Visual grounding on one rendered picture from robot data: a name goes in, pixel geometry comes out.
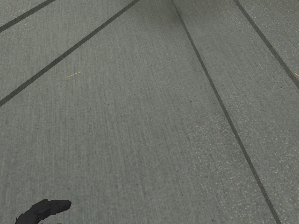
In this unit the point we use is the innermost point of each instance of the robot left hand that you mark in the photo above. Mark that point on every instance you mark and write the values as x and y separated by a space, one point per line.
43 209

